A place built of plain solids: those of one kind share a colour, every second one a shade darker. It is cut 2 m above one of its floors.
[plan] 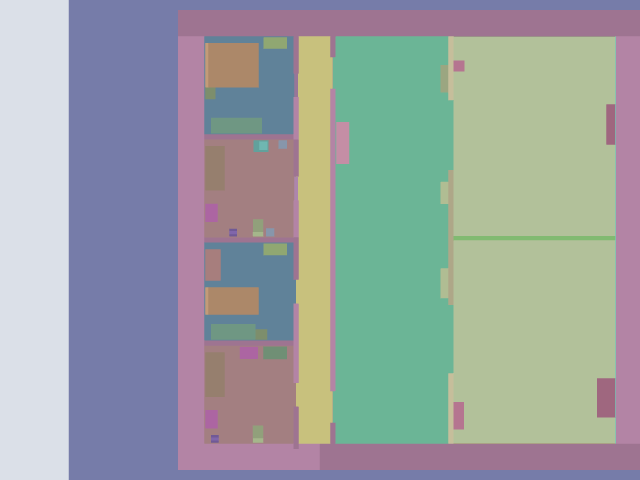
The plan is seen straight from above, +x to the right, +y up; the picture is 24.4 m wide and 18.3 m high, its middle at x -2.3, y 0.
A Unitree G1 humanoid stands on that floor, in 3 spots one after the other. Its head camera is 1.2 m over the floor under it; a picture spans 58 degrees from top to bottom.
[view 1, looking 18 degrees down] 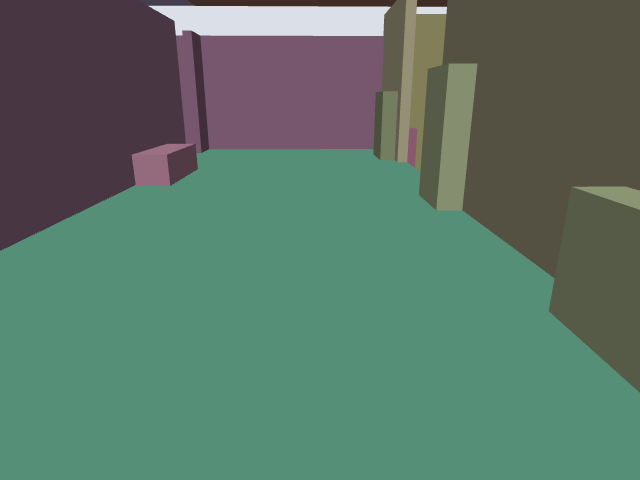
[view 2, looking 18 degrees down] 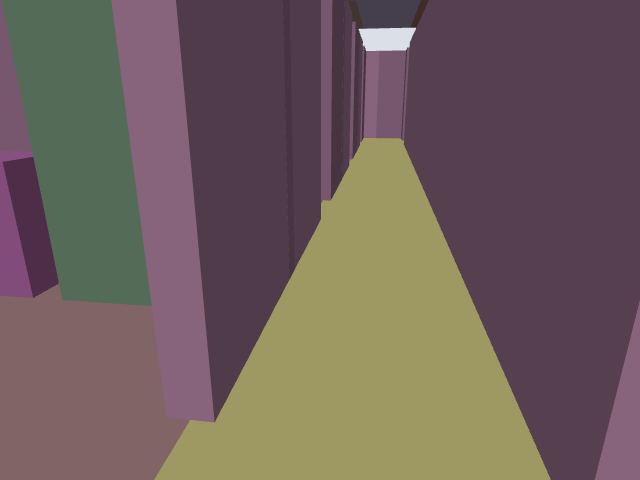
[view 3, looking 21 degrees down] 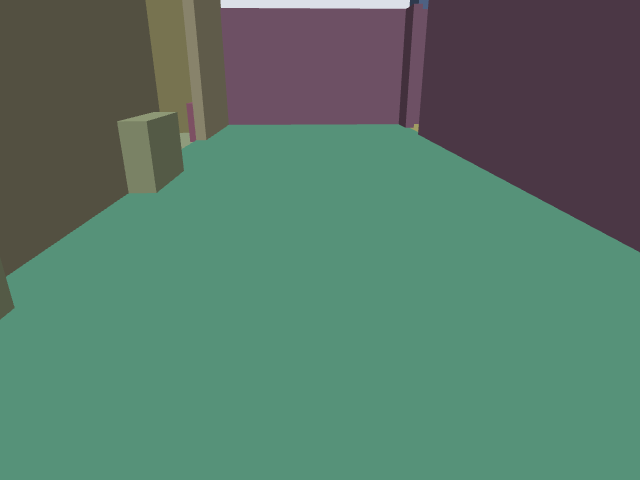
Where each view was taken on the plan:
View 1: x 0.89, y -3.38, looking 89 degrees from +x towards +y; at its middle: floor_upper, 3.88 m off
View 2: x -2.51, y -6.76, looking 98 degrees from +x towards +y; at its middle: floor_back_corridor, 3.88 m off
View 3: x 0.69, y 3.52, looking -92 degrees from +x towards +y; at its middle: floor_upper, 3.35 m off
